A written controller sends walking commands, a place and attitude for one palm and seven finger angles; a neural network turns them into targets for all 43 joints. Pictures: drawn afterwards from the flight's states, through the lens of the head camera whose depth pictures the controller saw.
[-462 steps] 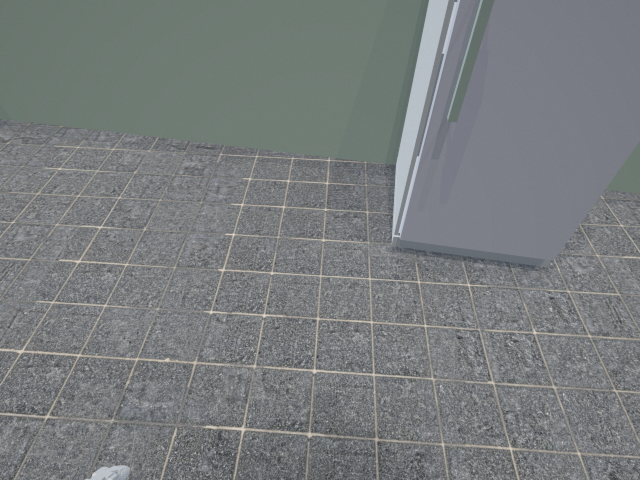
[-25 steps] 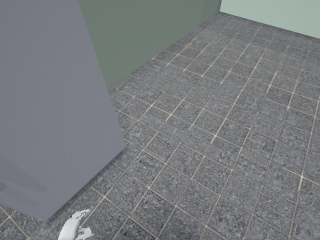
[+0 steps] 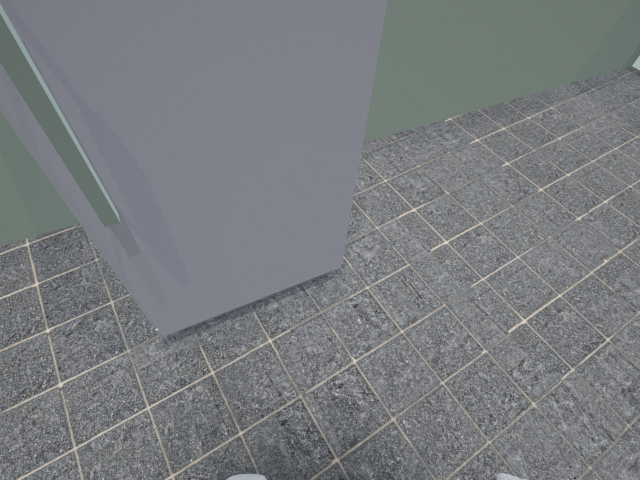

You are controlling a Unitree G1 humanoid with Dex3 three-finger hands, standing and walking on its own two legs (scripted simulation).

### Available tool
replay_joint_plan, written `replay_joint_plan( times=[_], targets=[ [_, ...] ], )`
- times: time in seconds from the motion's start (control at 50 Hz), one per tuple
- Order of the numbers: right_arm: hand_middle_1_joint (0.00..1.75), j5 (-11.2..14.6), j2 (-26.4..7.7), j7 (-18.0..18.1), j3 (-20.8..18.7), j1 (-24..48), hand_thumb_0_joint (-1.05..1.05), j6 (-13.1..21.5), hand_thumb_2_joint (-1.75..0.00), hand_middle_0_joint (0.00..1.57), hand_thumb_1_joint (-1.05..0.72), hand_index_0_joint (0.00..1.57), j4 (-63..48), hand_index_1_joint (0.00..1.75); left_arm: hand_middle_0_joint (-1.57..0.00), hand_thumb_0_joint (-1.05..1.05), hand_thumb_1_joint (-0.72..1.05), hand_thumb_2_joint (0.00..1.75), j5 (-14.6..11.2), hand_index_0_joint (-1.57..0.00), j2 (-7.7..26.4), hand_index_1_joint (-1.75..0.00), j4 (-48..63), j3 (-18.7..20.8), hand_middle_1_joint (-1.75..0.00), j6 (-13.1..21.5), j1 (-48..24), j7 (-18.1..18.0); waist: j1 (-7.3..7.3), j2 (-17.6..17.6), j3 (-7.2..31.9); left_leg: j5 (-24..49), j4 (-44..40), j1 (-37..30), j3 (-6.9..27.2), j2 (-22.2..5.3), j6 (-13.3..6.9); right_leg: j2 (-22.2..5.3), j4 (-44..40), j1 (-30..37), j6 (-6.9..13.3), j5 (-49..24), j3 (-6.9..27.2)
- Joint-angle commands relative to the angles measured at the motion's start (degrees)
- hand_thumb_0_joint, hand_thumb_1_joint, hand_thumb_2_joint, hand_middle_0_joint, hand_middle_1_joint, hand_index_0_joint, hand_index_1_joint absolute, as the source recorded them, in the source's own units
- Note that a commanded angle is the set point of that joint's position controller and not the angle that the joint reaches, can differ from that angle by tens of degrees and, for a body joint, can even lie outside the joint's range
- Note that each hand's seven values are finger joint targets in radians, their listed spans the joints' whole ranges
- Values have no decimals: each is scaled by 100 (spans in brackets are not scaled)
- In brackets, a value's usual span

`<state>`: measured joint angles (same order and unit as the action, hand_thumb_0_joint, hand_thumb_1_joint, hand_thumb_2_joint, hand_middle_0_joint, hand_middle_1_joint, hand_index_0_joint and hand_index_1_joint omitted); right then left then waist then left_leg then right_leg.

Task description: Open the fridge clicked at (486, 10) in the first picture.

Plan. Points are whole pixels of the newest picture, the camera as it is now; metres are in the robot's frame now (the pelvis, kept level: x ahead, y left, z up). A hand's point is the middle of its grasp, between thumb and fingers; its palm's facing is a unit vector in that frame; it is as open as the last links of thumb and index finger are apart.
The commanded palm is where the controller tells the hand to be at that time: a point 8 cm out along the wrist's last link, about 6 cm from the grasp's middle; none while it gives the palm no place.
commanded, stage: turn to face it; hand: left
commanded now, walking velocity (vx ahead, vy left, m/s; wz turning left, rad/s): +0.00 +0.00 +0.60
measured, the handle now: (55, 118) +0.52 +0.43 +0.12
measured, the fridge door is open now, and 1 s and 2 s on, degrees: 0 0 0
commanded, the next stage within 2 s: take the last steps up to it in 0.70 s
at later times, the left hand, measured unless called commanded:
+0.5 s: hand out of the picture +0.05 +0.18 -0.11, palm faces +0.29 -0.91 -0.31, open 7.4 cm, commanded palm none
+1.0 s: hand out of the picture -0.15 +0.16 -0.16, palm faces +0.49 -0.85 -0.20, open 7.4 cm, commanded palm none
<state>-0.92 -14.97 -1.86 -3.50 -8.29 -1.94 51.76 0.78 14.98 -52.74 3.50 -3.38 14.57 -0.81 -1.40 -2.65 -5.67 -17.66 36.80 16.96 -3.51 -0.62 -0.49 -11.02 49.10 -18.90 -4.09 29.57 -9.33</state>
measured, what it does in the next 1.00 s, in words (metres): steps on the spot, turning left: right foot, then left foot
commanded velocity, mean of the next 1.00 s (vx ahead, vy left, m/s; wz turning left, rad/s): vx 0.07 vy -0.01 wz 0.34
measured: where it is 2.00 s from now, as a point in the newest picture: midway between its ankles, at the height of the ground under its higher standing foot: (300, 477)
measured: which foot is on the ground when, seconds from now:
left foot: down 0.00-0.40, up 0.42-0.86, down 0.88-1.00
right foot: up 0.00-0.38, down 0.40-0.88, up 0.90-1.00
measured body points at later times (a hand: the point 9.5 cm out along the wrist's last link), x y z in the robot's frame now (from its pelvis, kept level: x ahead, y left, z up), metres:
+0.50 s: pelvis -0.01 -0.05 +0.01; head +0.01 -0.09 +0.46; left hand +0.04 +0.23 -0.09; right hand +0.12 -0.28 -0.15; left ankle -0.04 +0.09 -0.66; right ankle +0.05 -0.14 -0.72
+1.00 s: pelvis -0.05 -0.02 +0.02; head -0.07 +0.00 +0.47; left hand -0.18 +0.20 -0.14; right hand +0.11 -0.20 -0.11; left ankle -0.12 +0.06 -0.72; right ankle +0.03 -0.14 -0.66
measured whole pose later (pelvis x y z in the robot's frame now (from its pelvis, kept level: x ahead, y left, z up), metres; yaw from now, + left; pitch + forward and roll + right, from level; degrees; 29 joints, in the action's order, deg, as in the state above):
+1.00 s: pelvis -0.05 -0.02 +0.02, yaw +27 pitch -2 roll -1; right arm -1.6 -9.6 0.2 -0.9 -13.8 0.0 56.4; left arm 1.6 13.9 -59.8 3.1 -3.3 18.5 0.3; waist -1.6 -2.2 -0.9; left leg -16.9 26.3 7.6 -1.6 -0.5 -1.9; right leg -4.7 54.2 -24.9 -1.5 22.0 -5.0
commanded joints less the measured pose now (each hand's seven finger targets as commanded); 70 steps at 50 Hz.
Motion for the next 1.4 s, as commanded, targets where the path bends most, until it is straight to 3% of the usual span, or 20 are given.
replay_joint_plan(
  times=[0.0,0.1,0.26,0.34,0.36,0.38,0.4,0.44,0.52,0.7,0.8,0.82,0.86,1.0,1.16,1.28,1.32,1.34,1.36,1.38],
  targets=[
    [30,-36,-1273,240,-320,-845,0,98,-90,20,-90,20,-132,30,-20,0,90,90,-2,-20,495,-30,727,129,-30,142,-767,-54,562,1625,911,3717,-1467,-1386,2092,-1757,-1035,272,1805,-1629,-90,208,797],
    [30,-21,-1033,247,-201,-338,0,140,-90,20,-90,20,-303,30,-20,0,90,90,-18,-20,512,-30,525,118,-30,163,-474,11,264,1178,812,3760,-1484,-1132,1539,-1163,-774,489,1383,-1172,-182,-568,820],
    [30,-68,-1066,209,-285,-389,0,36,-90,20,-90,20,-356,30,-20,0,90,90,-46,-20,433,-30,776,82,-30,182,-817,-44,344,1217,687,2815,-1513,-701,2407,-1116,-927,819,-171,-480,-133,-417,866],
    [30,-23,-971,194,-302,-111,0,-4,-90,20,-90,20,-448,30,-20,0,90,90,-69,-20,523,-30,643,112,-30,282,-164,-74,2,1080,817,2309,-989,190,2529,-769,-626,986,-1999,1061,-36,-1504,787],
    [30,16,-747,174,-274,-134,0,7,-90,20,-90,20,-476,30,-20,0,90,90,-33,-20,727,-30,603,168,-30,355,123,-98,-134,494,967,1371,-482,713,2237,-418,-309,518,-2862,1807,33,-1843,1178],
    [30,65,-276,154,-199,-344,0,15,-90,20,-90,20,-561,30,-20,0,90,90,74,-20,1322,-30,608,275,-30,423,179,-151,-120,-1368,1038,-916,972,1786,1131,483,219,-1165,-3402,2427,596,-2055,2922],
    [30,3,-545,175,-263,-227,0,-16,-90,20,-90,20,-621,30,-20,0,90,90,40,-20,1430,-30,682,251,-30,377,147,-152,-140,-1279,939,-1762,2118,1689,1021,443,278,-1848,-3436,1504,1148,-2466,3302],
    [30,-28,-581,101,-338,-379,0,-161,-90,20,-90,20,-403,30,-20,0,90,90,23,-20,976,-30,823,212,-30,343,-578,-165,187,-887,490,-1070,3138,1400,1096,175,209,-1251,-3692,385,1085,-875,2522],
    [30,-59,-445,27,-265,-679,0,-198,-90,20,-90,20,-89,30,-20,0,90,90,22,-20,601,-30,803,65,-30,384,-700,-106,321,-875,209,-144,3446,1326,692,45,365,-511,-3488,292,834,-1369,1224],
    [30,13,-227,66,-99,-64,0,-126,-90,20,-90,20,-63,30,-20,0,90,90,114,-20,853,-30,287,153,-30,355,272,-109,-162,-837,516,-906,1220,804,244,-44,401,-819,-3286,1143,1185,-2087,1207],
    [30,53,-85,160,17,-732,0,50,-90,20,-90,20,234,30,-20,0,90,90,61,-20,841,-30,45,171,-30,316,154,-96,150,-683,968,-50,-903,-727,-20,82,244,-692,-2550,814,900,-2528,839],
    [30,45,-217,165,3,-996,0,120,-90,20,-90,20,325,30,-20,0,90,90,-9,-20,657,-30,12,117,-30,290,119,-82,288,-197,1069,386,-1611,-1444,221,-102,174,-431,-2129,287,594,-1695,560],
    [30,-69,-1115,224,-171,-1243,0,145,-90,20,-90,20,296,30,-20,0,90,90,1,-20,77,-30,286,-43,-30,233,-148,-7,504,2212,561,-871,-2775,-1525,2818,-2085,-703,643,-133,-1617,101,416,63],
    [30,-23,-435,344,23,-1009,0,379,-90,20,-90,20,441,30,-20,0,90,90,106,-20,120,-30,-327,-45,-30,324,41,208,231,907,-151,-467,-2886,-1042,1529,-1247,-768,583,1104,-1710,191,-1298,663],
    [30,-52,-346,381,-37,-1645,0,489,-90,20,-90,20,756,30,-20,0,90,90,55,-20,5,-30,-125,-25,-30,358,-673,241,441,960,-313,392,-2882,-1526,1447,-1602,-1036,392,8,-1888,133,-1385,720],
    [30,-113,-367,370,-62,-1632,0,473,-90,20,-90,20,933,30,-20,0,90,90,26,-20,-166,-30,-175,-13,-30,465,-701,260,361,1061,-191,1267,-2271,-1150,1084,-1497,-857,723,-1398,-589,288,-1383,293],
    [30,-83,-314,367,-36,-1591,0,459,-90,20,-90,20,995,30,-20,0,90,90,35,-20,-46,-30,-467,41,-30,536,53,238,-2,713,161,1598,-1350,-731,733,-1185,-599,952,-2093,776,389,-1816,130],
    [30,-37,-176,330,-7,-1656,0,491,-90,20,-90,20,1016,30,-20,0,90,90,52,-20,245,-30,-689,101,-30,609,681,195,-276,138,526,1612,-269,-35,448,-878,-381,634,-2334,2022,554,-1849,606],
    [30,26,197,274,79,-1734,0,544,-90,20,-90,20,892,30,-20,0,90,90,94,-20,808,-30,-905,247,-30,679,1490,109,-554,-1230,1176,-62,1389,1203,-184,-211,-89,-850,-2789,3287,1058,-1706,2482],
    [30,48,79,289,73,-1410,0,511,-90,20,-90,20,688,30,-20,0,90,90,-4,-20,1036,-30,-984,265,-30,653,1875,65,-633,-1374,1229,-1719,2626,1625,93,-23,-108,-1490,-3454,3007,1443,-1706,3512]
  ],
)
